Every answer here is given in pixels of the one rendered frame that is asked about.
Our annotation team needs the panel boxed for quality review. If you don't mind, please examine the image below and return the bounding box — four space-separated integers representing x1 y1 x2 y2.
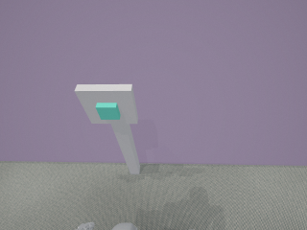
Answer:
75 84 140 174

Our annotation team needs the button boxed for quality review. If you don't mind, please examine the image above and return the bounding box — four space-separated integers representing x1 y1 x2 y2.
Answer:
96 103 121 120

